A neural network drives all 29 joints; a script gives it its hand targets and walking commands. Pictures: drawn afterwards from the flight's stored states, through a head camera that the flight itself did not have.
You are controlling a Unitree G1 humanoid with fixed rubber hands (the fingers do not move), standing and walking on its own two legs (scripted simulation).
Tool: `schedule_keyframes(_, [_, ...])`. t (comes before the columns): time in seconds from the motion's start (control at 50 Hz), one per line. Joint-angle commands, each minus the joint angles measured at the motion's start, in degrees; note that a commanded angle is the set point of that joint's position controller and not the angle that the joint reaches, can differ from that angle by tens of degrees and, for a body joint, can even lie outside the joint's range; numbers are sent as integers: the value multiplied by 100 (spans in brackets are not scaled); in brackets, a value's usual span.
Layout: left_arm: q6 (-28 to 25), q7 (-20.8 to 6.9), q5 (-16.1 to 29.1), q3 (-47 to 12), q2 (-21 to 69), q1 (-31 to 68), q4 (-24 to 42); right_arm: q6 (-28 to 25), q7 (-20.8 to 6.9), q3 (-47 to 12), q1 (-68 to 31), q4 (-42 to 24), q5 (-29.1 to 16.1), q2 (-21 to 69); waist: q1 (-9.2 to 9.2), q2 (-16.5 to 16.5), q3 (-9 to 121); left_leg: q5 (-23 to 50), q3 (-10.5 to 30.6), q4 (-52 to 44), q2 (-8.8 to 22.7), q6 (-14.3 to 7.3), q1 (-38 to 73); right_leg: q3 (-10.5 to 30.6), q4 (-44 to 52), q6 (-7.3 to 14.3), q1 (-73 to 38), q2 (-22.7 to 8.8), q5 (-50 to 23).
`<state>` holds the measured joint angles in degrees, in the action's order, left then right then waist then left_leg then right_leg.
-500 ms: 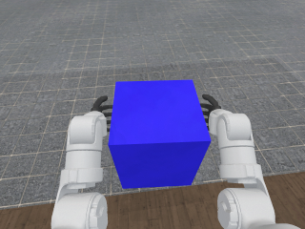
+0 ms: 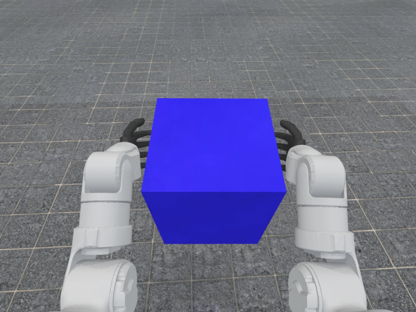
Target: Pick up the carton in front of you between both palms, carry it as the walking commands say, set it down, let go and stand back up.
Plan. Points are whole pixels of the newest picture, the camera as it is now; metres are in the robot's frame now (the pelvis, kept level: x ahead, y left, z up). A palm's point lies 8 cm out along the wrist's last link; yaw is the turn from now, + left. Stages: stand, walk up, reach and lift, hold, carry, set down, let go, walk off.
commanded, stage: carry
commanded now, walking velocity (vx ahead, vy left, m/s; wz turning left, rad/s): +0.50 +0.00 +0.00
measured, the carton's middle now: (211, 177) +0.36 +0.03 +0.07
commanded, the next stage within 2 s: none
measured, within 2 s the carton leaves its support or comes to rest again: neither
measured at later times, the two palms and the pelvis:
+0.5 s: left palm (176, 88) +0.65 +0.14 +0.10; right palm (285, 93) +0.64 -0.16 +0.11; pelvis +0.29 +0.00 -0.02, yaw +2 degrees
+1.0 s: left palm (175, 38) +0.91 +0.18 +0.13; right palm (262, 42) +0.92 -0.12 +0.13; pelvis +0.57 +0.02 +0.00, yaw +2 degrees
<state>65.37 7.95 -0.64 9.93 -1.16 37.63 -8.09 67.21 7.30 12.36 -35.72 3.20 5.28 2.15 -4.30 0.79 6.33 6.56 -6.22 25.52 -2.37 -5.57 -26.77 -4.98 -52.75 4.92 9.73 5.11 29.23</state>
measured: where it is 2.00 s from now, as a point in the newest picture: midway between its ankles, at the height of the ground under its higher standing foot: (211, 205)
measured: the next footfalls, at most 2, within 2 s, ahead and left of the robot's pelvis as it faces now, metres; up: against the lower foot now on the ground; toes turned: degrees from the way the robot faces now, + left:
right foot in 0.50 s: +0.49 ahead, -0.07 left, -0.01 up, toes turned -3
left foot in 1.06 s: +0.79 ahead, +0.13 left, -0.01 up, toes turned +10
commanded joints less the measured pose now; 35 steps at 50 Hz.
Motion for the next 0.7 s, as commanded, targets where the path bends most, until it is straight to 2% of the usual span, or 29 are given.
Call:
schedule_keyframes(0.0, [172, -1566, 2513, -3515, 6132, 3904, 106, 18, -1158, -3106, -3377, 370, -1787, 4714, 831, 1617, 3055, 2824, 3803, 831, 2898, -1529, 5370, 545, -3338, -536, 3461, 50, 1045])
schedule_keyframes(0.02, [177, -1524, 2476, -3515, 6142, 4016, 262, 18, -1197, -3179, -3336, 399, -1965, 5068, 833, 1043, 2982, -39, 4044, 274, 2519, -1537, 4748, 732, -3297, -275, 3692, -264, 613])
schedule_keyframes(0.04, [151, -1485, 2466, -3483, 6243, 4335, 456, 1, -1251, -3317, -3746, 141, -2208, 5388, 806, 535, 2483, -1176, 3620, -54, 2085, -1256, 3952, 680, -2962, -223, 3733, -408, 230])
schedule_keyframes(0.06, [132, -1436, 2409, -3390, 6346, 4375, 492, 12, -1306, -3465, -4169, -73, -2464, 5672, 647, -21, 2093, -1306, 3202, -302, 1832, -910, 3211, 667, -2484, -250, 3517, -576, -151])
schedule_keyframes(0.08, [132, -1389, 2357, -3337, 6453, 4384, 586, -5, -1342, -3630, -4566, -283, -2696, 5918, 559, 100, 2048, -1145, 3106, -408, 1859, -870, 2783, 659, -2233, -290, 3326, -666, -353])
schedule_keyframes(0.1, [125, -1341, 2295, -3331, 6521, 4368, 664, -18, -1369, -3730, -4737, -368, -2869, 6131, 488, 107, 1984, -1184, 2850, -515, 1746, -716, 2429, 653, -1996, -322, 3081, -749, -501])
schedule_keyframes(0.12, [115, -1299, 2256, -3332, 6567, 4291, 722, -41, -1390, -3762, -4777, -439, -2973, 6256, 483, 216, 1954, -956, 2596, -536, 1655, -663, 2280, 580, -1795, -360, 2998, -769, -638])
schedule_keyframes(0.16, [82, -1220, 2176, -3353, 6627, 4099, 797, -67, -1414, -3778, -4660, -489, -3046, 6351, 556, 385, 2040, 118, 2235, -371, 1529, -591, 2579, 477, -1459, -442, 3273, -835, -1034])
schedule_keyframes(0.2, [46, -1151, 2078, -3409, 6611, 3946, 863, -86, -1438, -3812, -4484, -504, -3066, 6372, 671, 418, 2129, 1223, 1978, -121, 1430, -523, 3096, 380, -1244, -478, 3740, -852, -1422])
schedule_keyframes(0.26, [12, -1084, 1982, -3523, 6508, 3841, 1023, -120, -1467, -3893, -4363, -640, -3079, 6295, 783, 451, 2137, 2044, 1754, 128, 1318, -450, 3702, 290, -970, -443, 4280, -840, -1838])
schedule_keyframes(0.32, [45, -1059, 1926, -3623, 6340, 3789, 1116, -107, -1472, -3929, -4210, -688, -3017, 6118, 894, 462, 1931, 2382, 1497, 197, 1114, -411, 3828, 106, -84, -345, 4227, -697, -2305])
schedule_keyframes(0.4, [110, -1133, 1739, -3585, 6159, 3439, 756, -96, -1521, -3864, -3704, -237, -2810, 5962, 1048, 546, 1641, 2787, 1064, 371, 834, -257, 3796, -410, 1811, -195, 3315, -252, -3266])
schedule_keyframes(0.42, [119, -1166, 1693, -3544, 6146, 3358, 621, -113, -1538, -3850, -3658, -108, -2774, 5964, 996, 606, 1590, 2904, 926, 446, 809, -182, 3545, -484, 2261, -110, 2717, -149, -3508])
schedule_keyframes(0.44, [119, -1203, 1657, -3480, 6122, 3268, 474, -133, -1556, -3830, -3619, 19, -2750, 5979, 860, 686, 1632, 3166, 814, 706, 834, -88, 3283, -549, 2550, -29, 1943, -33, -3702])
schedule_keyframes(0.46, [102, -1238, 1631, -3421, 6105, 3242, 369, -155, -1578, -3831, -3615, 104, -2750, 6016, 620, 741, 1820, 3373, 606, 1268, 854, 57, 3020, -604, 2782, 47, 1034, 1, -3817])
schedule_keyframes(0.48, [74, -1274, 1607, -3359, 6110, 3172, 284, -183, -1606, -3848, -3691, 180, -2758, 6050, 276, 640, 2102, 2783, 328, 2096, 777, 235, 2495, -446, 3085, 108, -135, -229, -4158])
schedule_keyframes(0.5, [39, -1322, 1588, -3266, 6093, 3050, 188, -212, -1631, -3832, -3857, 222, -2767, 6059, 162, -4, 2424, 78, 281, 3127, 579, 341, 1355, 629, 2630, 154, -1488, -1265, -5527])
schedule_keyframes(0.52, [-1, -1325, 1519, -3158, 5924, 3220, 58, -191, -1634, -3839, -3889, 441, -2784, 6320, 228, -1336, 3058, -4104, 522, 4896, -105, 655, -802, 2794, 1834, 1222, -3550, -2878, -6771])
schedule_keyframes(0.54, [-35, -1349, 1625, -3157, 6098, 2946, -101, -201, -1603, -3812, -3784, 388, -2775, 6244, 25, -1239, 3439, -4162, 848, 5791, -133, 532, -1465, 3693, 2333, 1627, -3648, -2921, -4388])
schedule_keyframes(0.56, [-104, -1392, 1783, -3253, 6335, 3196, 184, -248, -1569, -3857, -4023, 174, -2784, 6332, 43, -981, 3017, -3688, 942, 5667, 122, 367, -1783, 3479, 2760, 1380, -3054, -2507, -3024])
schedule_keyframes(0.58, [-129, -1425, 1983, -3423, 6532, 3660, 533, -289, -1521, -3841, -4285, -32, -2819, 6421, 139, -509, 2661, -3286, 907, 5397, 292, 340, -1745, 3092, 3018, 1091, -2420, -2305, -2591])
schedule_keyframes(0.6, [-143, -1446, 2203, -3614, 6734, 4091, 842, -308, -1448, -3822, -4375, -221, -2787, 6417, 259, -353, 2422, -3040, 873, 5106, 413, 362, -1650, 2800, 3177, 977, -1892, -2229, -2661])
schedule_keyframes(0.62, [-153, -1453, 2395, -3761, 6858, 4337, 1057, -313, -1369, -3834, -4384, -388, -2748, 6417, 330, -254, 2375, -2902, 858, 4850, 504, 386, -1380, 2581, 3330, 883, -1453, -2131, -2313])
schedule_keyframes(0.64, [-157, -1453, 2529, -3850, 6906, 4440, 1241, -313, -1296, -3834, -4299, -487, -2717, 6416, 377, -280, 2350, -2817, 781, 4650, 528, 415, -1210, 2357, 3440, 810, -1192, -2048, -2138])
schedule_keyframes(0.68, [-144, -1455, 2628, -3917, 6876, 4366, 1418, -318, -1182, -3844, -4005, -574, -2595, 6342, 396, -437, 2368, -2663, 669, 4220, 615, 495, -1241, 2010, 3524, 791, -1142, -1998, -2426])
